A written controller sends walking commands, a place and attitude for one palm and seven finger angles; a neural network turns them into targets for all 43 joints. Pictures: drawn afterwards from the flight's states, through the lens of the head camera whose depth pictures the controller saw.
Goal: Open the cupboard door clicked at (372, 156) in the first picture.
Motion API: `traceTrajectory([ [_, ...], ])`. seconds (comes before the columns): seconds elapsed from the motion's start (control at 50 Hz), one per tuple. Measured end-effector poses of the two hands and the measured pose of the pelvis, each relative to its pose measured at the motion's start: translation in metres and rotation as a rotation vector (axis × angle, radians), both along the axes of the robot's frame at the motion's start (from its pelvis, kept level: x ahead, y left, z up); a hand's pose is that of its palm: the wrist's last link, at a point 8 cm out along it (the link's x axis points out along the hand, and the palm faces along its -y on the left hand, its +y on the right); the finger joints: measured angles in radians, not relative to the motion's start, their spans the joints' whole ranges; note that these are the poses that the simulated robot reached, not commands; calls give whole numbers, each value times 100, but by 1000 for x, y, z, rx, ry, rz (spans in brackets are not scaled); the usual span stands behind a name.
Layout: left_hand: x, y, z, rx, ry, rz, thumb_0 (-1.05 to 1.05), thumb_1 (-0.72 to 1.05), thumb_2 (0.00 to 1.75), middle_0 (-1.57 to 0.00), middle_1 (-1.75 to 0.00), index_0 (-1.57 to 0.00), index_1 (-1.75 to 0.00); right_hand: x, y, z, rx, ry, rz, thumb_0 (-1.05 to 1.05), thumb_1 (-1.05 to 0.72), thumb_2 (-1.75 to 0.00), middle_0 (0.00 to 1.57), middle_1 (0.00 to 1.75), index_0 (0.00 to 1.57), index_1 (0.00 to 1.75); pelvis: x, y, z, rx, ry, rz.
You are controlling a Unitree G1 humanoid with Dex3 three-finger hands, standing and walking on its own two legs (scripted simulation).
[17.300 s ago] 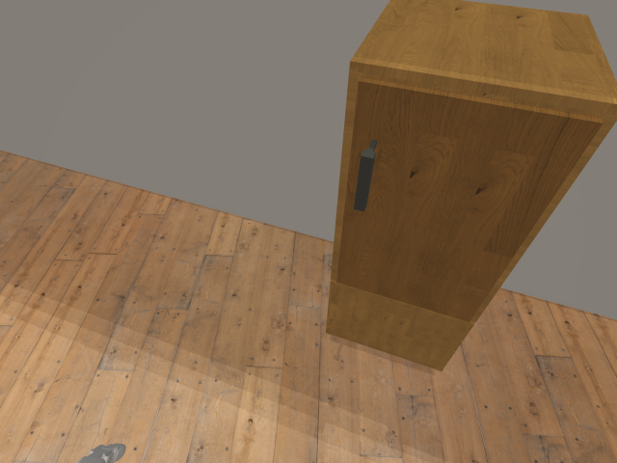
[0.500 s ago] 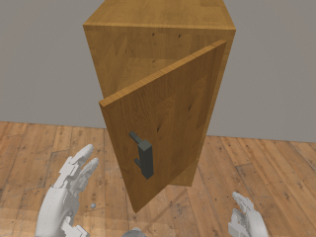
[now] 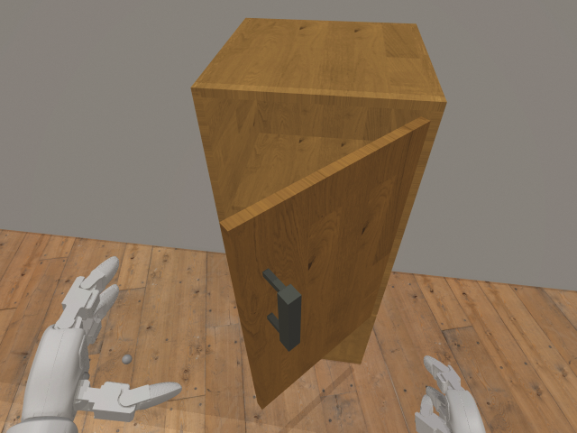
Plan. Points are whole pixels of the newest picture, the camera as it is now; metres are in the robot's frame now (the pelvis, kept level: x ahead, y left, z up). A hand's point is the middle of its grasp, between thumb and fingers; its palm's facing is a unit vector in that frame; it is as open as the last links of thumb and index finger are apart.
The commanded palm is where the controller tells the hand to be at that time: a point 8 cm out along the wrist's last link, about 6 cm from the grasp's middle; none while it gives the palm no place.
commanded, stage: draw the hand back to the body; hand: left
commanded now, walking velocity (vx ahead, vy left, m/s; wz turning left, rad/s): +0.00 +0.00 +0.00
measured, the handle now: (280, 309) +0.28 +0.05 +0.04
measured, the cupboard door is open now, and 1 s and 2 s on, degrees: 47 47 47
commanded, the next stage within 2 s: step back with the hand held close in 0.82 s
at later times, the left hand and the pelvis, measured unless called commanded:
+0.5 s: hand (65, 280) +0.21 +0.26 +0.18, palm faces +0.46 -0.79 -0.40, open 8.5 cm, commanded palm +0.16 +0.29 +0.20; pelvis +0.02 -0.01 +0.02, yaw -1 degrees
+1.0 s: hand (94, 278) +0.22 +0.23 +0.18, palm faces +0.43 -0.80 -0.42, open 7.4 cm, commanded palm +0.17 +0.27 +0.20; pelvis +0.03 -0.03 +0.02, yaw -1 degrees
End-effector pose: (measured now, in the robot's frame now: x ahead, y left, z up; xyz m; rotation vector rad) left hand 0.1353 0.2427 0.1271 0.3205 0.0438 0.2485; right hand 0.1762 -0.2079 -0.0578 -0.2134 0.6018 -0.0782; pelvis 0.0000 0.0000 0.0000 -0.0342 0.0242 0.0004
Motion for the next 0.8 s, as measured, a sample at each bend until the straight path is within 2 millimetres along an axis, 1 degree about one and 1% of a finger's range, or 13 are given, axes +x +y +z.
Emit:
traceTrajectory([
  [0.12, 9, 16, 20, 51, -40, 53, -1, 4, 53, -18, -30, -18, -30, 8, 6, 4, -1, 13, 27, 1, -90, -90, 20, 30, 20, 30, 7, 4, 10, 13, -31, -4],
  [0.24, 20, 28, 40, 97, -90, 84, -1, 25, 62, -19, -30, -19, -30, 18, 5, 8, 5, 15, 35, 1, -90, -90, 20, 30, 20, 30, 14, 4, 16, 24, -52, -11],
  [0.36, 28, 39, 57, 139, -131, 127, 0, 45, 71, -19, -30, -19, -30, 24, -1, 10, 3, 30, 29, 1, -90, -90, 20, 30, 20, 30, 18, 0, 21, 31, -63, -16],
  [0.48, 33, 48, 73, 174, -178, 175, 0, 66, 80, -20, -30, -20, -30, 25, -13, 8, -3, 54, 17, 1, -90, -90, 20, 30, 20, 30, 21, -6, 23, 34, -71, -17],
  [0.54, 35, 47, 75, 171, -188, 187, 0, 75, 83, -20, -30, -20, -30, 24, -19, 6, -1, 64, 8, 1, -90, -90, 20, 30, 20, 30, 22, -8, 24, 36, -73, -17],
  [0.62, 38, 39, 68, 148, -161, 175, 1, 82, 87, -21, -30, -21, -30, 22, -27, 5, -3, 79, -4, 1, -90, -90, 20, 30, 20, 30, 23, -13, 24, 39, -73, -18],
  [0.7, 39, 31, 65, 141, -144, 158, 1, 86, 88, -21, -30, -21, -30, 20, -34, 4, -8, 87, -15, 1, -90, -90, 20, 30, 20, 30, 24, -18, 25, 39, -76, -18],
  [0.8, 38, 27, 68, 154, -151, 155, 1, 88, 89, -21, -30, -21, -30, 21, -39, 2, -7, 90, -22, 1, -90, -90, 20, 30, 20, 30, 25, -23, 25, 40, -78, -18],
])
